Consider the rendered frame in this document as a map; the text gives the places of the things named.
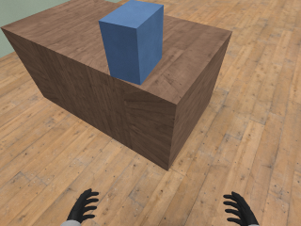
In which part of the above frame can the robot left hand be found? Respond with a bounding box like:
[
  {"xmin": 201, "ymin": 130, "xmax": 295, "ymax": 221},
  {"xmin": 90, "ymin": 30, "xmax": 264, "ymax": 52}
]
[{"xmin": 66, "ymin": 188, "xmax": 99, "ymax": 224}]

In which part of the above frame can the pedestal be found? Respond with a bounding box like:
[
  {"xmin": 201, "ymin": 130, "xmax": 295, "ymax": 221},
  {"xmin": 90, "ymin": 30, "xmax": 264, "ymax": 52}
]
[{"xmin": 0, "ymin": 0, "xmax": 232, "ymax": 171}]

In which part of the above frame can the carton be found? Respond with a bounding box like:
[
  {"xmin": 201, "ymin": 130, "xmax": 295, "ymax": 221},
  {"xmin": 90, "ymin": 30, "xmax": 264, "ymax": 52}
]
[{"xmin": 98, "ymin": 0, "xmax": 164, "ymax": 86}]

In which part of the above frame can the robot right hand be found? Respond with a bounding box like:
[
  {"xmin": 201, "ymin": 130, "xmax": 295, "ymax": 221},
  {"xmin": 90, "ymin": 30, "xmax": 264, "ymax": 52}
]
[{"xmin": 223, "ymin": 191, "xmax": 259, "ymax": 226}]

